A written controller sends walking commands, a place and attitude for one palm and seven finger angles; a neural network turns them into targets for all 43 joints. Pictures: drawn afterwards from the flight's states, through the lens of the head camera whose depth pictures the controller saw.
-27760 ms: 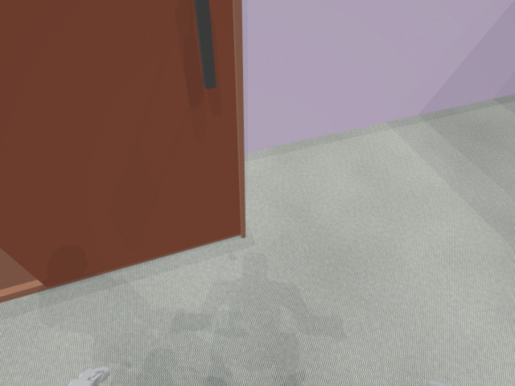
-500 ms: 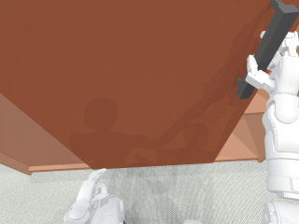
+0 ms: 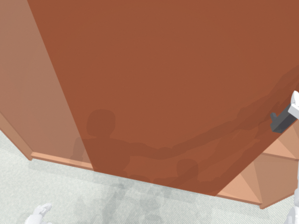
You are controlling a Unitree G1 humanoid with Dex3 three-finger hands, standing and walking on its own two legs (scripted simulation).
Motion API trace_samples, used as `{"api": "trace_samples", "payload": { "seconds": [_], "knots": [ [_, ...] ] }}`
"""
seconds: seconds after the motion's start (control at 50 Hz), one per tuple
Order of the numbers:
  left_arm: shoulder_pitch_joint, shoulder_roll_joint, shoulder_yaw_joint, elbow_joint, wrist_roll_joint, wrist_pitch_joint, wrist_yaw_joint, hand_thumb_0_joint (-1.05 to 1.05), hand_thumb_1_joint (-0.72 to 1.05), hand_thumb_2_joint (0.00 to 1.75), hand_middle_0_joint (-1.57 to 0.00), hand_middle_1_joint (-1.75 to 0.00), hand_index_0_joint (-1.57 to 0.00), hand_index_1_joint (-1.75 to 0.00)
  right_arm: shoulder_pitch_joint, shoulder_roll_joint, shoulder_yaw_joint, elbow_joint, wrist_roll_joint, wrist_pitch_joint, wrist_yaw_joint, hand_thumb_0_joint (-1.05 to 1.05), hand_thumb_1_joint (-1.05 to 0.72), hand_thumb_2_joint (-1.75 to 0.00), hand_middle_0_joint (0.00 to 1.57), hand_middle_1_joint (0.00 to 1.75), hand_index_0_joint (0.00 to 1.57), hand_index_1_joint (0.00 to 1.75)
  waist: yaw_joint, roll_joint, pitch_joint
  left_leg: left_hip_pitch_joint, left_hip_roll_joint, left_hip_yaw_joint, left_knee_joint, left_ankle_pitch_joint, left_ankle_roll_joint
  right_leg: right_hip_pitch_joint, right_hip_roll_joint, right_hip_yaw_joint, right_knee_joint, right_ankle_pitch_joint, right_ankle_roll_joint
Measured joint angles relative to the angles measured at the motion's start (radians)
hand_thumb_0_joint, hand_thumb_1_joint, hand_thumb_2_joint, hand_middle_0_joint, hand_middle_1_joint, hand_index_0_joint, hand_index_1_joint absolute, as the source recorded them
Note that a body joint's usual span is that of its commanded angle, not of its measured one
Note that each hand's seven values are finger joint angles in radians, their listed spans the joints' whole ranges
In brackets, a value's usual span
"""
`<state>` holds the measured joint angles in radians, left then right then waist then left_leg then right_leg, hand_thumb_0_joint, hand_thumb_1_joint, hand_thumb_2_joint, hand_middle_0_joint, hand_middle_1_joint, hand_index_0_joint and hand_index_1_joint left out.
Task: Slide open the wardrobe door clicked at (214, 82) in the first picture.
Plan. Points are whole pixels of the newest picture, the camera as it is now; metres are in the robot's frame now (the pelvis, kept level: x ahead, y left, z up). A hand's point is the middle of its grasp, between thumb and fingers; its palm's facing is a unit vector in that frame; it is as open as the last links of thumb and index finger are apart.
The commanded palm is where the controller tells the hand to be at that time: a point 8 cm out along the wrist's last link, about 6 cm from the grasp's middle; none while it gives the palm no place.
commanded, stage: stop walking and hold the door there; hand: right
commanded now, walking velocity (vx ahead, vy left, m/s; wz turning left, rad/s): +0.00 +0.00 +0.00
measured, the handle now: out of the picture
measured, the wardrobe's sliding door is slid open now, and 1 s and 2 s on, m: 0.30 0.30 0.30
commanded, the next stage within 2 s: loosen the grip on the handle in 0.66 s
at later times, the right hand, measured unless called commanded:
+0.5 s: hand out of the picture +0.39 -0.30 +0.19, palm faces +0.37 +0.91 -0.18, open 6.9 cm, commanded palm +0.35 -0.34 +0.15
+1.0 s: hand (298, 102) +0.40 -0.31 +0.18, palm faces +0.40 +0.89 -0.24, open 8.4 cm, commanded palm +0.35 -0.33 +0.18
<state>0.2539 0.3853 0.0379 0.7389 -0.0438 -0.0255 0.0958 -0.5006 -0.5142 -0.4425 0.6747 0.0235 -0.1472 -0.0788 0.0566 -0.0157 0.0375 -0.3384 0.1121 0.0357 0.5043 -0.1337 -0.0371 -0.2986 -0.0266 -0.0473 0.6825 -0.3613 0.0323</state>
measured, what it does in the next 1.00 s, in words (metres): steps on the spot: right foot, then left foot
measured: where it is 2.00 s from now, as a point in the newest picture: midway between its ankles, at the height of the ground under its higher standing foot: outside the picture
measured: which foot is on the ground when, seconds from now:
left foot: down 0.00-0.06, up 0.08-0.22, down 0.24-1.00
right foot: up 0.00-0.02, down 0.04-1.00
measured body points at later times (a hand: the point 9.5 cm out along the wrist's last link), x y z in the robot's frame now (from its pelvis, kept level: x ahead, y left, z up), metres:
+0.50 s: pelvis -0.07 -0.05 +0.00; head -0.06 -0.05 +0.45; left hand -0.01 +0.22 -0.12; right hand +0.36 -0.35 +0.20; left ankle -0.04 +0.09 -0.73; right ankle +0.00 -0.14 -0.73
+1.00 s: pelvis -0.06 -0.03 +0.00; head -0.03 -0.03 +0.45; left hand +0.01 +0.26 -0.10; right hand +0.37 -0.35 +0.20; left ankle -0.04 +0.09 -0.73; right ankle +0.00 -0.14 -0.73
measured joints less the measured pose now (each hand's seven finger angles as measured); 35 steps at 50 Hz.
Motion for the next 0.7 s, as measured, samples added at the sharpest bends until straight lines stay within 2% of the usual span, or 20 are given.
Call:
{"api": "trace_samples", "payload": {
  "seconds": [0.04, 0.08, 0.12, 0.16, 0.2, 0.24, 0.28, 0.34, 0.42, 0.5, 0.54, 0.64, 0.7],
  "knots": [
    [0.015, -0.001, 0.004, 0.000, 0.002, -0.001, 0.003, 0.01, 0.91, 0.89, -0.20, -0.30, -0.20, -0.30, -0.015, 0.008, 0.020, -0.010, -0.001, -0.008, -0.001, -0.05, -0.53, -0.81, 0.44, 1.38, 0.25, 1.30, 0.009, -0.005, -0.013, -0.020, -0.012, 0.004, 0.017, 0.004, -0.012, 0.059, -0.013, -0.005, -0.129, 0.074, -0.009],
    [0.014, -0.031, 0.003, 0.001, -0.002, 0.007, 0.005, 0.01, 0.91, 0.89, -0.20, -0.30, -0.20, -0.30, -0.027, 0.004, 0.038, -0.015, 0.001, -0.013, -0.007, -0.05, -0.55, -0.80, 0.44, 1.38, 0.23, 1.29, 0.006, 0.022, -0.006, -0.030, -0.015, -0.018, 0.042, -0.059, -0.003, 0.058, -0.008, -0.025, -0.124, 0.087, -0.024],
    [0.030, -0.066, -0.009, -0.015, -0.002, 0.011, 0.003, 0.02, 0.91, 0.89, -0.20, -0.30, -0.20, -0.30, -0.032, 0.005, 0.051, -0.006, 0.002, -0.018, -0.013, -0.04, -0.57, -0.79, 0.44, 1.39, 0.22, 1.28, -0.001, 0.024, -0.014, -0.043, -0.048, -0.017, 0.119, -0.171, 0.010, 0.053, -0.024, -0.040, -0.129, 0.092, -0.034],
    [0.050, -0.100, -0.027, -0.028, 0.000, 0.007, 0.000, 0.01, 0.91, 0.89, -0.20, -0.30, -0.20, -0.30, -0.041, 0.003, 0.058, 0.011, -0.001, -0.021, -0.010, -0.04, -0.58, -0.77, 0.45, 1.39, 0.22, 1.29, 0.003, 0.015, -0.026, -0.031, -0.080, -0.001, 0.175, -0.209, 0.016, 0.039, -0.039, -0.038, -0.140, 0.106, -0.038],
    [0.064, -0.128, -0.047, -0.034, -0.001, 0.001, -0.005, 0.01, 0.91, 0.89, -0.20, -0.30, -0.20, -0.30, -0.060, -0.003, 0.068, 0.029, -0.001, -0.017, -0.008, -0.03, -0.59, -0.76, 0.45, 1.39, 0.22, 1.30, -0.003, 0.012, -0.035, 0.023, -0.096, 0.018, 0.123, -0.190, 0.018, 0.019, -0.045, -0.041, -0.136, 0.114, -0.038],
    [0.068, -0.149, -0.067, -0.034, 0.000, -0.004, -0.012, 0.01, 0.91, 0.89, -0.20, -0.30, -0.20, -0.30, -0.085, -0.017, 0.075, 0.047, 0.000, -0.013, -0.008, -0.04, -0.59, -0.75, 0.45, 1.39, 0.22, 1.30, -0.016, 0.024, -0.040, 0.088, -0.093, 0.018, 0.024, -0.119, 0.026, -0.011, -0.039, -0.060, -0.111, 0.109, -0.037],
    [0.039, -0.150, -0.076, -0.023, 0.004, 0.001, -0.014, 0.01, 0.91, 0.89, -0.20, -0.30, -0.20, -0.30, -0.100, -0.020, 0.060, 0.075, -0.003, -0.022, -0.012, -0.04, -0.59, -0.74, 0.45, 1.39, 0.21, 1.30, -0.011, -0.011, -0.015, 0.088, -0.110, 0.016, 0.003, -0.096, 0.030, -0.027, -0.057, -0.063, -0.092, 0.108, -0.040],
    [0.023, -0.145, -0.078, -0.019, -0.001, 0.003, -0.010, 0.01, 0.90, 0.89, -0.21, -0.30, -0.20, -0.30, -0.144, -0.023, 0.062, 0.124, -0.009, -0.013, -0.010, -0.05, -0.60, -0.74, 0.44, 1.38, 0.22, 1.32, 0.006, -0.034, 0.008, 0.076, -0.099, 0.018, 0.006, -0.096, 0.022, -0.038, -0.046, -0.062, -0.101, 0.132, -0.049],
    [0.019, -0.134, -0.080, -0.010, -0.002, 0.006, 0.005, 0.01, 0.90, 0.89, -0.21, -0.30, -0.20, -0.30, -0.199, -0.026, 0.078, 0.188, -0.003, 0.001, -0.011, -0.03, -0.61, -0.73, 0.42, 1.38, 0.24, 1.33, 0.004, -0.022, 0.011, 0.061, -0.083, -0.002, 0.011, -0.082, 0.007, -0.032, -0.030, -0.084, -0.126, 0.156, -0.068],
    [0.035, -0.124, -0.077, -0.011, -0.001, 0.002, 0.012, 0.01, 0.90, 0.89, -0.21, -0.30, -0.20, -0.30, -0.243, -0.031, 0.101, 0.247, 0.002, 0.002, -0.020, -0.02, -0.62, -0.72, 0.39, 1.38, 0.24, 1.34, 0.001, -0.009, 0.002, 0.043, -0.083, -0.013, 0.030, -0.131, 0.016, -0.033, -0.027, -0.094, -0.146, 0.174, -0.078],
    [0.044, -0.118, -0.075, -0.011, -0.001, -0.001, 0.013, 0.01, 0.90, 0.89, -0.21, -0.30, -0.20, -0.30, -0.261, -0.033, 0.108, 0.272, 0.002, -0.004, -0.023, -0.02, -0.63, -0.71, 0.38, 1.38, 0.23, 1.34, -0.001, -0.008, 0.002, 0.039, -0.085, -0.011, 0.028, -0.147, 0.021, -0.035, -0.029, -0.094, -0.154, 0.183, -0.078],
    [0.069, -0.101, -0.066, 0.002, 0.000, -0.002, 0.012, 0.01, 0.90, 0.89, -0.21, -0.30, -0.20, -0.30, -0.289, -0.041, 0.118, 0.318, 0.005, -0.015, -0.022, -0.02, -0.64, -0.71, 0.37, 1.37, 0.22, 1.34, -0.004, -0.006, 0.003, 0.049, -0.084, -0.006, -0.004, -0.057, 0.015, -0.038, -0.030, -0.089, -0.150, 0.185, -0.071],
    [0.083, -0.087, -0.059, 0.015, -0.002, 0.000, 0.013, 0.01, 0.91, 0.89, -0.21, -0.30, -0.20, -0.30, -0.286, -0.042, 0.121, 0.336, 0.008, -0.022, -0.021, -0.02, -0.64, -0.72, 0.37, 1.37, 0.22, 1.34, -0.007, -0.012, -0.006, 0.051, -0.085, -0.004, 0.000, -0.061, 0.012, -0.037, -0.031, -0.087, -0.146, 0.177, -0.066]
  ]
}}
